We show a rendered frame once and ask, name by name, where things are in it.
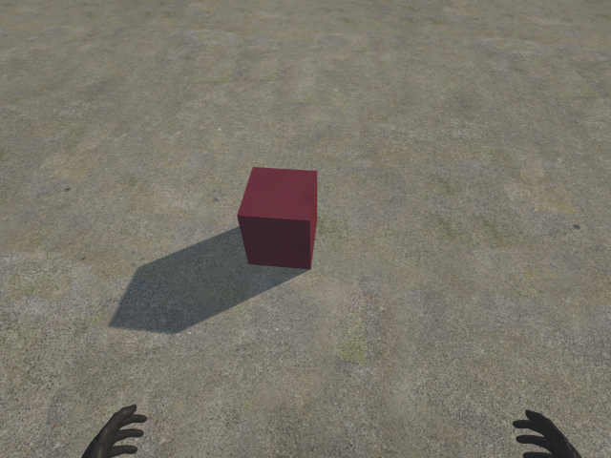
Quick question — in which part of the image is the carton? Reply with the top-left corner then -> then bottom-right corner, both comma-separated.
237,167 -> 317,269

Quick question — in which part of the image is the right robot hand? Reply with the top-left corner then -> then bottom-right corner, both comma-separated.
513,409 -> 581,458

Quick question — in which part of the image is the left robot hand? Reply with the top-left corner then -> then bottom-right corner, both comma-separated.
81,405 -> 147,458

